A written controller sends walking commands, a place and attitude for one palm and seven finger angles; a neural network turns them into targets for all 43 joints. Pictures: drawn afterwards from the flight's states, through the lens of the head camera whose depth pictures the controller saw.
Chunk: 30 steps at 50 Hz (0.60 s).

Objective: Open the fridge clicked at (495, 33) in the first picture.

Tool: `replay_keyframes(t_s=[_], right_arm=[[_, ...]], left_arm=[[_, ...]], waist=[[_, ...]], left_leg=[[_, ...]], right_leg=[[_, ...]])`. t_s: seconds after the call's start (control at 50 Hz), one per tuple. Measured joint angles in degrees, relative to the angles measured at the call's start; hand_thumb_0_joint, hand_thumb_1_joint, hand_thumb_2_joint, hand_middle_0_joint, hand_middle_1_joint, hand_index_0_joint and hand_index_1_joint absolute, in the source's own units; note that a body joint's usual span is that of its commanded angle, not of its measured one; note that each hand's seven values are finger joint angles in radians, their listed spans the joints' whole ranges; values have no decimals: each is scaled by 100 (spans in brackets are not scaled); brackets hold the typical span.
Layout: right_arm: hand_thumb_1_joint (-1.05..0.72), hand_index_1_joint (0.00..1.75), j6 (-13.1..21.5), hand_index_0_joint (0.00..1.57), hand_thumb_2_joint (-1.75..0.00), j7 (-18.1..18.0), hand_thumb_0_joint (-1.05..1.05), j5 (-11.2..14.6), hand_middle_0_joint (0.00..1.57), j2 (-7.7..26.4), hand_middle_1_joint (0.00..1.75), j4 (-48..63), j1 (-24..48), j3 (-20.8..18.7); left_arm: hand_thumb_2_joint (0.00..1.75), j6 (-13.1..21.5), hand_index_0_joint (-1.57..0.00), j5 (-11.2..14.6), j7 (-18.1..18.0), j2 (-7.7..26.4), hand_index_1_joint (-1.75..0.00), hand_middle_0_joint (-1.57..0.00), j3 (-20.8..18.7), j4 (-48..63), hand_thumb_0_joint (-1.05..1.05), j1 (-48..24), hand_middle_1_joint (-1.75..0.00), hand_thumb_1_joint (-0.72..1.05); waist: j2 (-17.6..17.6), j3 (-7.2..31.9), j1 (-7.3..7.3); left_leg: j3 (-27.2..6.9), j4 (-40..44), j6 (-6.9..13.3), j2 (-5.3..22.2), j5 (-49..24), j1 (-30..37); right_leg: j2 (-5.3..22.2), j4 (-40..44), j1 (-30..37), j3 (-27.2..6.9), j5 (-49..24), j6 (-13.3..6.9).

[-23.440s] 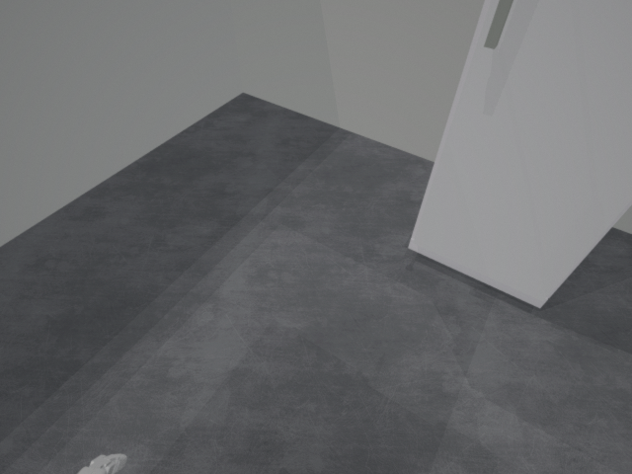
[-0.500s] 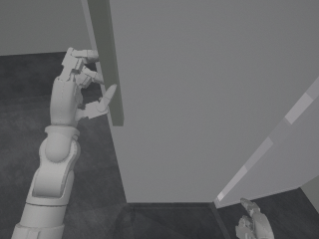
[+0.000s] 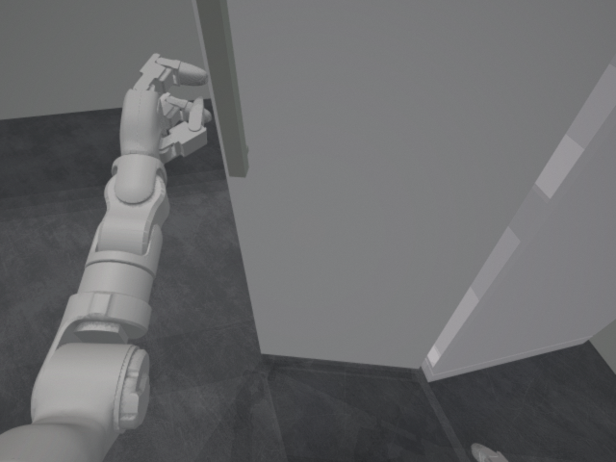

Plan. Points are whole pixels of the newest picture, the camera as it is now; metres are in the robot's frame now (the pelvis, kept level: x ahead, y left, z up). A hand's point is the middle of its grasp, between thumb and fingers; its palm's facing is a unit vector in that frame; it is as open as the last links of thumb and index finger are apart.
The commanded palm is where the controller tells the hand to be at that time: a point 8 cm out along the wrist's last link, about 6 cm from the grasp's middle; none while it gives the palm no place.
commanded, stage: stop walking and hold the door back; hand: left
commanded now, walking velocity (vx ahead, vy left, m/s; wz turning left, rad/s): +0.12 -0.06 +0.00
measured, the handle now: (226, 59) +0.51 +0.12 +0.27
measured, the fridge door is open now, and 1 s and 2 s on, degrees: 71 70 70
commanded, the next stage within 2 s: loosen the grip on the handle in 0.52 s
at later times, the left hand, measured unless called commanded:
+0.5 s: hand (205, 131) +0.44 +0.14 +0.22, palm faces +0.16 -0.97 -0.17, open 4.9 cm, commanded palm +0.42 +0.19 +0.21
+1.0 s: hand (203, 144) +0.43 +0.15 +0.20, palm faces +0.13 -0.98 -0.17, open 11.7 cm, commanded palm +0.40 +0.21 +0.21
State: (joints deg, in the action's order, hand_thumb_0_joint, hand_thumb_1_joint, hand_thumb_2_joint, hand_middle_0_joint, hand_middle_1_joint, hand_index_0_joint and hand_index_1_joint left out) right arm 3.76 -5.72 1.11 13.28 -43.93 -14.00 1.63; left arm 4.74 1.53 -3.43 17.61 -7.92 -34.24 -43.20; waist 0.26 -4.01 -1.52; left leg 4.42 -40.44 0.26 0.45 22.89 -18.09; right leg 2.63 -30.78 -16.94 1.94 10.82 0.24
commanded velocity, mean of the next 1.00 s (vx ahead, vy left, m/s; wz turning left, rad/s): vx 0.01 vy -0.02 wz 0.00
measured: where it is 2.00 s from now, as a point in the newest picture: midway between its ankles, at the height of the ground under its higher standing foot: outside the picture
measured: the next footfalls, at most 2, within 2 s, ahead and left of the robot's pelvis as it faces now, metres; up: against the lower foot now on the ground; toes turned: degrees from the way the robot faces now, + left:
right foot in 0.30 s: +0.07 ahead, -0.12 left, +0.00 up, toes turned -6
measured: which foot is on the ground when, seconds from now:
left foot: down 0.00-1.00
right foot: down 0.00-0.04, up 0.06-0.28, down 0.30-1.00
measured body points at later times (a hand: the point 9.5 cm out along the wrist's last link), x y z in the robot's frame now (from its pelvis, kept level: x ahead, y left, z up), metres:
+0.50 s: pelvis +0.00 -0.01 +0.00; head +0.03 -0.01 +0.45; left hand +0.42 +0.20 +0.23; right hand +0.15 -0.25 -0.10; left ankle +0.04 +0.11 -0.73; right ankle +0.03 -0.12 -0.73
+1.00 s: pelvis -0.01 -0.01 +0.00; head -0.01 -0.01 +0.45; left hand +0.42 +0.20 +0.21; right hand +0.08 -0.28 -0.10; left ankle +0.04 +0.10 -0.73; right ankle +0.03 -0.12 -0.73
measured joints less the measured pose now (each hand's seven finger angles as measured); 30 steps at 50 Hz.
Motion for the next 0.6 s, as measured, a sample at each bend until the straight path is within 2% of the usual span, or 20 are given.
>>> replay_keyframes(t_s=[0.02, 0.04, 0.06, 0.1, 0.16, 0.24, 0.3, 0.38, 0.6], right_arm=[[-90, 30, 45, 20, -90, -12, 1, -6, 20, 96, 30, 20, -62, -24], [-90, 30, 90, 20, -90, -21, 1, -7, 20, 180, 30, 30, -99, -70], [-90, 30, 122, 20, -90, -28, 1, 18, 20, 230, 30, 26, -114, -122], [-90, 30, 167, 20, -90, -22, 1, 100, 20, 246, 30, -3, -148, -191], [-91, 30, 248, 20, -90, 22, 1, 121, 20, 136, 30, -57, -173, -157], [-91, 30, 313, 20, -90, 139, 1, 107, 20, -42, 30, 132, -127, -13], [-90, 30, 306, 20, -90, 199, 1, 92, 20, -171, 30, 305, 11, 106], [-90, 30, 218, 20, -90, 173, 1, 107, 20, -199, 30, 370, 310, 107], [-90, 30, 75, 20, -90, 34, 1, 110, 20, 74, 30, 408, 533, 6]], left_arm=[[83, 10, -37, 10, -11, 4, -136, -45, -9, -30, -4, -38, -140, 75], [84, 38, -39, 30, -18, 14, -137, -45, -5, -49, -3, -87, -140, 77], [85, 68, -40, 70, -30, 26, -138, -45, 26, -53, -3, -127, -140, 79], [86, 119, -41, 158, -45, 0, -138, -45, 196, -18, -1, -139, -140, 82], [88, 178, -43, 128, -42, -127, -140, -45, 308, -126, 0, -232, -140, 86], [89, 110, -42, 84, -42, -27, -142, -45, 246, 137, 1, -136, -140, 88], [89, 114, -41, 56, -22, 180, -141, -45, 133, 467, 1, 60, -140, 89], [89, 130, -37, 97, -110, 151, -139, -45, -37, 749, 1, 317, -140, 90], [89, 120, -41, 103, -120, 23, -139, -45, 109, 418, 2, 185, -140, 90]], waist=[[-11, 14, -29], [-20, 1, -43], [-2, -55, -8], [2, -126, 97], [-42, -142, 124], [-96, -195, 185], [4, -192, 213], [-151, -245, 101], [-131, -75, 244]], left_leg=[[50, 519, 13, 36, -166, 195], [86, 776, 58, 44, -657, 259], [141, 748, 123, 35, -926, 259], [233, 702, 229, 51, -895, 311], [167, 938, 246, 118, -916, 404], [160, 1045, 142, 264, -996, 402], [273, 805, 60, 257, -859, 271], [187, 751, -3, 322, -860, 202], [187, 1058, 1, 256, -1051, 242]], right_leg=[[9, -83, -48, 9, 41, 24], [21, -249, -123, 6, 179, 38], [24, -461, -187, -44, 431, 26], [-59, -1184, -364, -111, 1112, 15], [-193, -1677, -460, -23, 1293, 27], [-256, -774, -128, 170, 983, 6], [-175, 98, 235, 127, 25, -69], [-230, -34, 168, 217, 231, -141], [-185, 129, 152, 227, 160, -112]])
